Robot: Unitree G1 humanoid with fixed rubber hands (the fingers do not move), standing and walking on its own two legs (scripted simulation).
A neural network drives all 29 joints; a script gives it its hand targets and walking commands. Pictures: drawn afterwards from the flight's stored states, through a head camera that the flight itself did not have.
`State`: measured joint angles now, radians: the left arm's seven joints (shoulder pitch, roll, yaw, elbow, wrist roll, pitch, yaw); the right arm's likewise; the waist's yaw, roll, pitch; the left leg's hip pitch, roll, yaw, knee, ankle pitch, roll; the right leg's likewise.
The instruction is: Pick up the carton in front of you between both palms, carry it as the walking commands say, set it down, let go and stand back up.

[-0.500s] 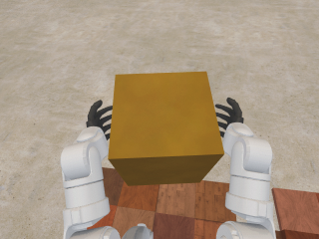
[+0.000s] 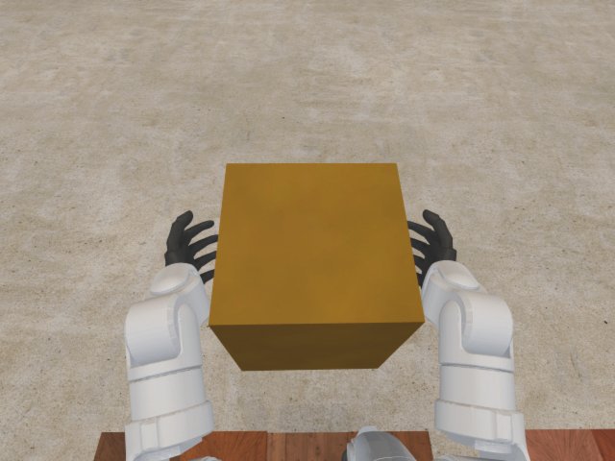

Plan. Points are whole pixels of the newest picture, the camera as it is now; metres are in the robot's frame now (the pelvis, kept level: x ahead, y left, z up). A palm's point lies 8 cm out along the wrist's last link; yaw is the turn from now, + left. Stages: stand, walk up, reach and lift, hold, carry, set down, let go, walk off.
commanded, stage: carry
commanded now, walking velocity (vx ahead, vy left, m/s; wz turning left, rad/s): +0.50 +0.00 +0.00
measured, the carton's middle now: (311, 278) +0.35 -0.01 +0.01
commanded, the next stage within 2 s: none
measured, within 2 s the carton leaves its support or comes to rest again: neither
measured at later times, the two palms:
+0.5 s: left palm (261, 116) +0.60 +0.05 +0.10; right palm (445, 115) +0.60 -0.26 +0.08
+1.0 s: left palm (282, 54) +0.87 +0.00 +0.06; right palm (422, 56) +0.85 -0.30 +0.06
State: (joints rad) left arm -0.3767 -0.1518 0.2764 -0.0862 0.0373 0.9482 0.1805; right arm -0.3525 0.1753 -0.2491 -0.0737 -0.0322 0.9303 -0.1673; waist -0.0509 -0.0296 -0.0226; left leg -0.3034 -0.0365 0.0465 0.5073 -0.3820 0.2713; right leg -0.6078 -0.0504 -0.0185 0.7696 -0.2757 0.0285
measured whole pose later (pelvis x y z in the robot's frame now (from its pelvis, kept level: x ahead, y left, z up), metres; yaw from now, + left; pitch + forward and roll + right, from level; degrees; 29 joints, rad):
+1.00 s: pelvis +0.63 -0.14 -0.02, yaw -2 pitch +3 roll -1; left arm 0.08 -0.14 0.06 -0.49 0.00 1.11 0.15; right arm 0.08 0.14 -0.03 -0.48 -0.01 1.12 -0.15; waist -0.01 0.02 -0.12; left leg 0.02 -0.03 0.13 0.26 -0.32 0.06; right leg -0.60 -0.11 -0.09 0.58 -0.06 0.02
